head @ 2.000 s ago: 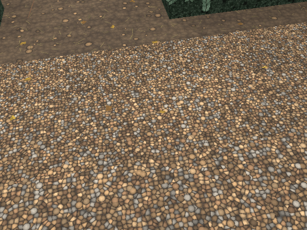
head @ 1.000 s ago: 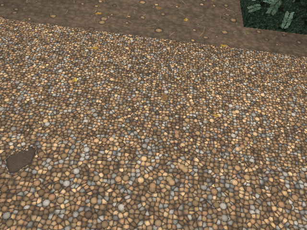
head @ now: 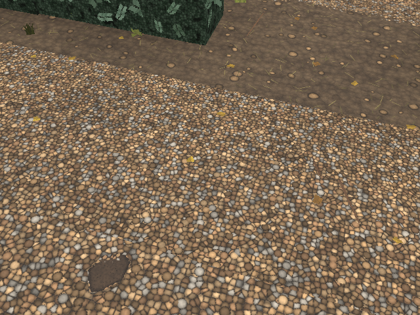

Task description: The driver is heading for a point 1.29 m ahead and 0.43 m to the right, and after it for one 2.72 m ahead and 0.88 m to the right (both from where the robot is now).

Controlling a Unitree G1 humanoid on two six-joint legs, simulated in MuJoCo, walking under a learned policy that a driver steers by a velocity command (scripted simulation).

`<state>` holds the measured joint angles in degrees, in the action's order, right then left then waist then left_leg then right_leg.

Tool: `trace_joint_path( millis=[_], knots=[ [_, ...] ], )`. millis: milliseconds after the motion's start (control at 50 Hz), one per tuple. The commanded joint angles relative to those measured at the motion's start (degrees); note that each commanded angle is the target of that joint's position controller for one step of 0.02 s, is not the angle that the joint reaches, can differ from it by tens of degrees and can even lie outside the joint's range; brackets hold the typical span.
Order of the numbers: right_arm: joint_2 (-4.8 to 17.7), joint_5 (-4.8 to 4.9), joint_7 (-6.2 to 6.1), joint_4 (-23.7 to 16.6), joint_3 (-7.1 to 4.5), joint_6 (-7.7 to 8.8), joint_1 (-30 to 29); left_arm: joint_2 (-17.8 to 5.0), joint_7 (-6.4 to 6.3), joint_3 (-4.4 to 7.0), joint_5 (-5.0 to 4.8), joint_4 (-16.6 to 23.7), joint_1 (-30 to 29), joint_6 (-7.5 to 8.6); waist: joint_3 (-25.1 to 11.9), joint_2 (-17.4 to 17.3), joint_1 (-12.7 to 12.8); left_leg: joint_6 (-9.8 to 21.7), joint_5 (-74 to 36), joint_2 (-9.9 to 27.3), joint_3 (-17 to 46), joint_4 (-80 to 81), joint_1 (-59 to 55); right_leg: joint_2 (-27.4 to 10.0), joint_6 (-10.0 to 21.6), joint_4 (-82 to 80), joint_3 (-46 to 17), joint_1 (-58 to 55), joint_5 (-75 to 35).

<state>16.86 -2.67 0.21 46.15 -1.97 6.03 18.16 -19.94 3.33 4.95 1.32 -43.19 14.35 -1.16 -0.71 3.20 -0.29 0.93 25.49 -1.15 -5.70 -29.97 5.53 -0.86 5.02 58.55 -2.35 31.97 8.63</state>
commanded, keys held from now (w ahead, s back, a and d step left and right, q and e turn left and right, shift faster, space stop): w+e+shift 0.68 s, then w+shift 0.30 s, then w+q+shift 0.02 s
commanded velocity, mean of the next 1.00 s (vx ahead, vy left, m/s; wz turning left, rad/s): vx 0.98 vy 0.00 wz -0.80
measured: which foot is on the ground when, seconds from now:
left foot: down 0.00-0.26, up 0.28-0.56, down 0.58-1.00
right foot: up 0.00-0.26, down 0.28-0.58, up 0.60-1.00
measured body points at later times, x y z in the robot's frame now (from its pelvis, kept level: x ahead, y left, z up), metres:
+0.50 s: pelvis +0.42 -0.05 -0.19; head +0.46 -0.04 +0.26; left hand +0.52 +0.21 -0.34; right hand +0.46 -0.33 -0.29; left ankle +0.64 +0.08 -0.86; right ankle +0.31 -0.04 -0.90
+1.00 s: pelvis +0.83 -0.26 -0.25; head +0.85 -0.29 +0.19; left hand +1.17 -0.31 -0.32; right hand +0.53 -0.31 -0.36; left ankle +0.71 +0.03 -0.88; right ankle +0.90 -0.42 -0.96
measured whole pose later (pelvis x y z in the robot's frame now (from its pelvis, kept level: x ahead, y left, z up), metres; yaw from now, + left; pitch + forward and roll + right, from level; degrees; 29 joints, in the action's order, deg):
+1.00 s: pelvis +0.83 -0.26 -0.25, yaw -47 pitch +0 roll +4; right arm 15.1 -1.9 -0.9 59.0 -2.2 6.3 36.7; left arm -16.8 3.3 1.7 3.2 -42.9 -4.9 2.8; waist 3.8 4.0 -6.5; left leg -3.2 35.8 0.8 -9.3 -42.7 -9.1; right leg 0.2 7.6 31.3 3.4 31.5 -26.0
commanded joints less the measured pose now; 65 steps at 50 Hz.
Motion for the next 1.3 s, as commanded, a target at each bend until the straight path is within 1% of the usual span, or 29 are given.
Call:
trace_joint_path(
  millis=[20,100,200,260,280,300,320,340,400,520,580,600,620,640,660,740,800,860,920,980,1020,1040,1060,1080,1100,1140,1160,1240,1300],
  knots=[
    [4.68,1.50,-0.87,0.90,-1.31,2.84,-1.18,-2.27,2.01,1.04,0.40,4.43,-5.27,0.18,7.68,-8.76,1.45,3.48,-6.10,10.97,5.37,10.54,7.22,-0.96,0.09,-11.59,-0.97,2.88,-24.91],
    [2.82,0.83,-1.87,3.24,-0.35,3.29,3.57,0.28,3.43,-0.15,0.78,3.84,-9.24,-0.36,8.35,-6.11,0.93,2.56,-5.79,11.26,-0.33,3.87,11.68,0.30,2.88,-14.57,4.51,-3.67,-41.61],
    [6.31,-0.64,-3.14,7.09,-0.47,0.88,13.71,1.41,1.10,-1.87,3.34,4.07,-18.42,1.47,14.18,-0.74,-3.79,1.03,-32.44,11.19,-6.74,-7.99,-2.50,3.04,2.99,-30.45,13.51,-2.05,-30.92],
    [6.86,0.26,-4.05,8.33,-0.42,-1.54,11.10,-4.20,-0.32,0.44,2.74,-6.85,10.66,0.46,2.16,-5.06,9.71,-0.08,-56.40,13.81,-4.62,-50.45,12.53,1.94,8.28,-28.61,8.59,-36.49,-22.99],
    [9.06,1.18,-3.06,6.38,-2.02,-2.00,-1.44,-7.45,-0.68,2.05,1.27,-10.10,24.86,0.93,1.97,0.60,20.77,-1.11,-25.51,3.36,-7.84,-82.95,25.58,-1.68,16.23,-36.00,0.92,-47.24,-25.79],
    [3.50,0.15,-2.22,1.43,-0.70,-0.97,-4.31,-14.52,-1.30,3.29,-0.35,-11.66,24.65,0.97,2.39,8.39,14.70,0.65,14.10,-0.05,-3.27,-90.17,44.72,-5.49,12.56,-20.70,-1.50,-56.80,-49.05],
    [2.18,0.97,-2.27,-3.33,0.40,-0.08,0.41,-15.80,-2.02,3.19,-1.31,-11.23,25.34,1.62,-7.50,5.23,10.29,0.19,9.56,4.10,4.86,-85.11,55.64,-12.64,17.04,-17.93,-12.87,-69.19,-53.41],
    [5.84,-0.35,-1.79,-4.92,0.52,0.91,0.96,-12.75,-2.18,2.67,-1.53,-8.64,20.85,1.64,-11.54,-5.57,8.17,1.17,1.74,6.23,9.35,-72.72,57.77,-13.97,18.51,-25.39,-22.52,-67.91,-24.24],
    [9.97,-1.85,-0.72,-4.94,-0.79,-1.42,-3.59,-8.65,-4.59,0.69,0.80,-3.16,1.05,2.64,7.76,-5.83,-3.09,-6.00,2.03,10.24,12.61,-41.16,40.28,-15.29,20.84,-46.05,-34.64,-21.58,5.65],
    [3.77,1.05,-0.02,-4.53,0.44,-1.74,-4.87,-8.56,-3.02,1.30,-1.39,-4.40,1.19,6.07,4.98,-2.57,-3.28,-4.13,-23.96,2.28,5.45,-17.80,1.79,0.81,10.91,-38.15,-17.64,0.03,-20.16],
    [11.47,-0.08,-1.03,7.23,-4.11,-1.79,36.32,-9.10,-2.93,1.75,-0.45,-0.33,-16.40,6.30,-10.81,-9.55,-28.09,-3.62,-17.19,0.96,5.55,-16.81,-30.09,6.35,3.89,9.82,-11.13,5.57,-29.68],
    [11.20,-0.85,-1.20,6.61,-3.57,-1.29,33.39,1.31,-3.21,-0.28,-0.08,1.90,-14.58,6.51,-5.96,-27.81,-22.47,-2.84,-8.00,14.82,24.59,-3.52,-21.14,14.21,3.65,34.64,-8.14,9.82,17.97],
    [7.86,-0.61,-0.18,2.08,-1.64,-0.82,18.03,6.80,-4.10,-2.28,-1.40,3.87,-1.15,6.95,-0.07,-27.11,-5.80,-1.68,-25.71,22.39,41.80,0.59,-15.80,10.02,4.12,38.78,-10.79,17.25,19.76],
    [7.95,0.55,-0.07,-0.59,-2.36,-0.34,8.60,2.39,-3.77,-1.60,-0.47,1.11,3.88,5.21,-0.87,-17.46,-0.26,3.29,0.66,25.91,53.59,12.27,-9.59,6.35,3.78,34.21,-6.32,18.93,13.68],
    [6.09,1.14,-0.02,-2.16,-2.35,-0.15,2.70,-1.77,-2.90,-0.60,1.17,0.23,0.32,3.05,7.13,-5.00,0.50,6.19,15.55,22.64,47.28,15.10,2.98,2.52,3.43,29.07,-5.03,14.73,10.40],
    [6.66,1.73,0.42,2.57,-2.43,2.64,4.31,0.46,0.36,-1.08,0.71,5.37,-9.74,0.24,12.33,-5.61,1.38,5.80,-0.91,15.06,22.14,15.40,15.24,-1.69,0.98,7.75,-4.71,8.04,-0.87],
    [8.27,0.86,0.58,6.40,-3.20,2.72,12.09,-2.12,-0.08,-0.13,3.01,3.51,-10.10,0.60,8.20,-6.34,-1.52,7.15,-27.45,15.25,13.91,9.89,-2.15,0.98,2.63,8.01,0.09,14.91,-4.79],
    [3.55,-0.40,0.13,8.44,-2.01,4.58,16.51,1.19,0.03,-1.58,1.57,7.25,-26.83,3.91,11.61,-2.41,-5.68,3.69,-8.39,8.32,4.76,10.15,-2.22,2.40,2.25,-15.35,3.41,13.73,-25.74],
    [3.91,1.35,-0.59,6.33,-1.25,3.03,7.21,1.93,2.13,-2.24,-0.15,1.01,-14.58,3.96,5.44,-3.85,1.67,3.78,-5.32,7.84,-1.22,7.68,16.62,2.17,2.73,-20.78,6.38,-20.15,-47.21],
    [6.79,0.84,-1.55,8.96,-1.48,0.51,12.04,-1.23,-0.87,-2.16,2.61,-3.10,-7.19,3.35,3.67,-2.13,3.44,4.60,-26.54,7.74,-1.75,-12.95,6.48,2.65,2.20,-26.87,8.44,-25.88,-33.82],
    [6.59,0.98,-2.93,11.29,-1.98,-2.71,12.71,-3.18,-3.32,-1.11,3.79,-7.56,8.36,3.71,0.02,-3.96,11.17,4.10,-39.79,6.16,1.21,-45.86,1.94,-3.10,4.04,-43.79,2.06,-34.18,-33.33],
    [6.34,1.55,-2.53,9.10,-2.69,-4.01,8.10,-6.02,-3.61,0.17,3.90,-9.26,11.96,3.97,0.54,1.61,13.23,3.16,-3.86,-0.55,1.44,-71.26,15.47,-9.45,8.39,-50.67,-5.42,-44.22,-37.41],
    [5.45,1.88,-1.88,4.39,-2.67,-2.64,2.58,-10.24,-2.80,-0.10,3.08,-9.92,15.06,5.16,-0.80,3.79,11.06,6.29,16.23,-2.68,9.34,-74.32,29.42,-10.85,1.94,-29.46,-0.51,-52.02,-58.03],
    [1.64,5.68,-2.24,2.94,-1.54,-0.37,13.15,-11.35,-3.37,0.59,2.66,-10.49,17.83,6.46,-9.58,12.27,5.76,8.89,11.42,-0.08,17.78,-67.43,46.16,-20.03,2.35,-16.17,-7.38,-73.34,-72.23],
    [2.45,5.63,-2.21,5.28,-1.46,-0.28,12.38,-7.81,-3.68,0.56,1.49,-10.22,14.77,6.45,-10.14,2.03,5.82,8.80,0.11,3.14,14.71,-56.46,49.99,-19.65,4.00,-23.64,-9.99,-68.82,-52.67],
    [3.69,0.02,-1.44,6.42,-2.02,-2.58,8.55,-3.00,-4.46,-0.45,1.64,-9.98,6.56,7.18,-7.00,-3.30,0.82,4.09,-5.64,6.62,12.12,-51.52,41.69,-19.13,11.25,-35.62,-17.76,-46.06,-12.73],
    [3.58,-1.30,-0.81,6.19,-2.14,-3.53,8.03,-1.21,-4.52,-1.10,1.75,-9.57,7.52,8.26,-2.92,-2.63,0.04,2.23,-4.86,7.48,13.08,-50.72,40.10,-22.33,13.73,-34.65,-20.29,-37.48,-20.52],
    [-0.88,0.11,2.05,-1.69,-0.27,-3.77,-9.03,1.21,-4.66,-2.00,-0.26,-9.61,1.61,10.07,11.13,-2.18,-3.76,2.81,-18.80,10.99,8.11,-26.35,30.10,-14.44,5.06,-43.97,-1.50,-12.37,-24.45],
    [1.66,0.36,3.06,1.21,-1.32,-3.50,-0.52,-3.46,-4.68,-1.08,-1.79,-8.47,-0.86,9.97,5.56,-1.01,-6.70,5.56,-23.01,-1.57,-4.55,-17.09,5.86,-7.23,0.20,-31.46,10.71,-9.82,-52.58]
  ],
)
